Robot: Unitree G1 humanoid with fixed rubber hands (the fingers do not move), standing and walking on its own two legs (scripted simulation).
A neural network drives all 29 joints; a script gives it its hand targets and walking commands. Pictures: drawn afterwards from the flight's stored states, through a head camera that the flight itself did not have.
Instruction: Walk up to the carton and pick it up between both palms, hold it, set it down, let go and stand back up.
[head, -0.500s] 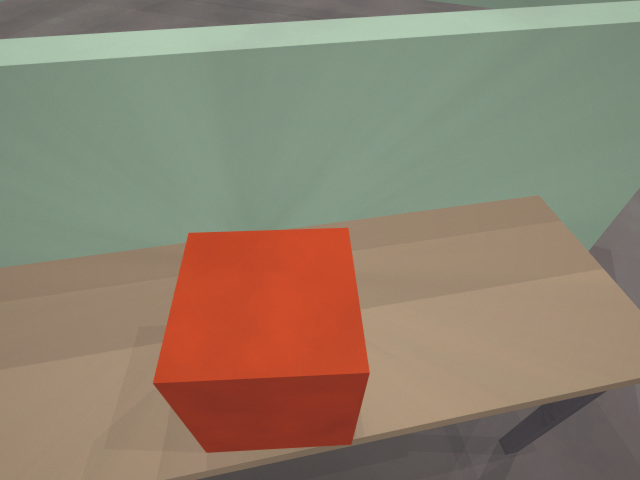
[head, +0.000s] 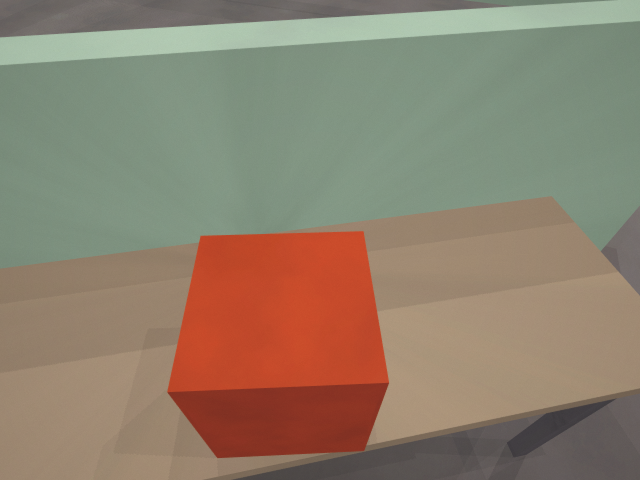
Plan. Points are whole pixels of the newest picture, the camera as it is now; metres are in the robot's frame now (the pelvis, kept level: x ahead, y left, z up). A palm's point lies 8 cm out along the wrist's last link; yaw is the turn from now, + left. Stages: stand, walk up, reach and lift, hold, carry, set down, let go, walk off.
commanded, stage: walk up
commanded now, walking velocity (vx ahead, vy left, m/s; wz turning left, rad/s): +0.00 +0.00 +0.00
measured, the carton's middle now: (287, 349) +0.30 +0.07 -0.02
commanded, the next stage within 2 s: none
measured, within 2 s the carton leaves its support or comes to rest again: neither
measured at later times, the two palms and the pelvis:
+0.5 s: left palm out of the picture -0.03 +0.21 -0.15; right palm out of the picture -0.04 -0.17 -0.15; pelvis +0.01 +0.02 +0.00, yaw +1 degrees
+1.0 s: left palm out of the picture -0.04 +0.32 -0.18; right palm out of the picture +0.05 -0.17 -0.14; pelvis -0.03 +0.08 -0.02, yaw +1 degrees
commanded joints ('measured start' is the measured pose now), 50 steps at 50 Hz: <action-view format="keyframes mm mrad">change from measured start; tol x32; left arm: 1 123 84 19 2 0 -4 5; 50 -4 141 97 -149 5 106 -19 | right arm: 1 132 -69 -9 13 3 -9 -3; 50 -191 -269 -98 -308 -20 73 -18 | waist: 1 -3 72 72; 30 76 148 178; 37 -35 -409 146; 46 -87 447 -70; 50 16 135 88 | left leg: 1 -54 150 -101 -60 587 24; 30 -218 105 -6 180 712 -9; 33 -488 23 -40 682 -327 -70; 41 -245 30 65 134 77 -71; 44 168 443 -271 56 1396 63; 47 -404 400 -383 -132 872 239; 50 -316 349 -141 -39 758 197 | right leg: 1 -1 -181 102 -5 564 -13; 29 -18 -191 65 11 423 -1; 32 283 -593 340 168 1809 -203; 37 -371 -313 78 37 819 -84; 42 -145 -238 -39 378 807 -25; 44 -497 -57 -70 824 -454 90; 50 -384 -90 81 1002 -234 99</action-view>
